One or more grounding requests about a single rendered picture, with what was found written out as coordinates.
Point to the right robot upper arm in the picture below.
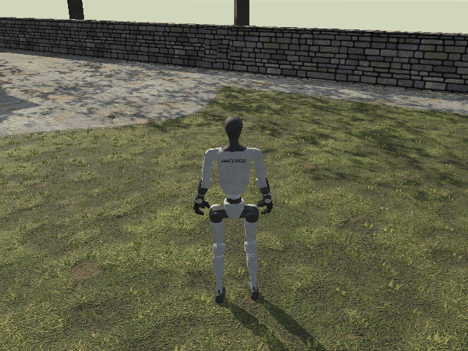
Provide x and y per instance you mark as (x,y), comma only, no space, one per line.
(259,165)

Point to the right robot forearm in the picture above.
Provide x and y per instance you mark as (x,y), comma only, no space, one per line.
(265,192)

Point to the left robot upper arm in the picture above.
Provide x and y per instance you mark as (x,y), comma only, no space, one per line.
(210,155)

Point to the robot right hand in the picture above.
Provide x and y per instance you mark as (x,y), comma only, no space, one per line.
(262,203)

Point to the right robot foot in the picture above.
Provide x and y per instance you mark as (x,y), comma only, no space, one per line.
(254,293)

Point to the left robot forearm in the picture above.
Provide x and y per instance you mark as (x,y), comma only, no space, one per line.
(200,193)

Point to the humanoid robot head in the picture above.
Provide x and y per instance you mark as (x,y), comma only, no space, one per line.
(233,126)

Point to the robot left hand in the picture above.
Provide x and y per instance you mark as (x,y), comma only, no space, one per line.
(202,205)

